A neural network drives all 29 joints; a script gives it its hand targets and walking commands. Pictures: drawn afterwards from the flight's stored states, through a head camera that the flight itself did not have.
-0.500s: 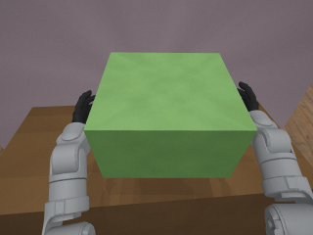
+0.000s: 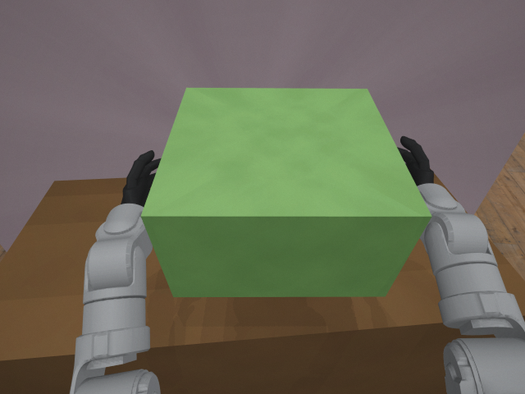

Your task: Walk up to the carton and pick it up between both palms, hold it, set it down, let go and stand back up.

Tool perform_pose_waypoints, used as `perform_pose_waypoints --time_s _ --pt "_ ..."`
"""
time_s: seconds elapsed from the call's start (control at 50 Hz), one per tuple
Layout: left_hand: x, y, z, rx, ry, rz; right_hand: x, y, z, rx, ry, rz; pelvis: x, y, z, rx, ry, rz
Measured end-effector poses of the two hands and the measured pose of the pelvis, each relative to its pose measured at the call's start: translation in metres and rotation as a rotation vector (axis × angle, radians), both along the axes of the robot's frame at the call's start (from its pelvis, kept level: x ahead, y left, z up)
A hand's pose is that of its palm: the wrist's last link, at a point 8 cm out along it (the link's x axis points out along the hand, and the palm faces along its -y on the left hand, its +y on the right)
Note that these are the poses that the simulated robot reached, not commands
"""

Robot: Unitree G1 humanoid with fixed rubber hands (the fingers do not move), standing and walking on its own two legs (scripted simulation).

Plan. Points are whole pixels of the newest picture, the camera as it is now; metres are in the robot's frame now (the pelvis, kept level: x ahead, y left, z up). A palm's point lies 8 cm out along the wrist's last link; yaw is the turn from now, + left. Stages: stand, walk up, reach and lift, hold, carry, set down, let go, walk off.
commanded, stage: hold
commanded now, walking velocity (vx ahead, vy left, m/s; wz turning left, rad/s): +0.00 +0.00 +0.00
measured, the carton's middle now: (278, 184) +0.40 +0.00 +0.16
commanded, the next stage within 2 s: set down in 0.92 s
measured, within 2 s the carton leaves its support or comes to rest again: neither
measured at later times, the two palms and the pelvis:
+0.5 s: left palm (139, 206) +0.34 +0.20 +0.17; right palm (415, 189) +0.36 -0.20 +0.18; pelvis +0.00 +0.00 +0.00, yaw +0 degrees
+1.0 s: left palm (139, 207) +0.34 +0.20 +0.16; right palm (413, 191) +0.36 -0.20 +0.18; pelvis +0.00 +0.00 +0.00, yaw +0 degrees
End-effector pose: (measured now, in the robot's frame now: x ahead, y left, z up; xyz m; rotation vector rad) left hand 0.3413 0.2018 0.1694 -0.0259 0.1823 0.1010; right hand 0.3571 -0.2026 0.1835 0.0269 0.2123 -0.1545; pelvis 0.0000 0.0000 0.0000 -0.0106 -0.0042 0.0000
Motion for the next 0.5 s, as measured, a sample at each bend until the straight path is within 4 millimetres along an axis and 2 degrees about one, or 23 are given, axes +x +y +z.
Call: perform_pose_waypoints --time_s 0.5 --pt "0.0002 -0.0006 -0.0023 0.000 -0.001 0.002 0.0010 -0.0005 -0.0018 -0.013 -0.001 0.004 0.0039 -0.0008 0.0002 0.001 0.003 0.000"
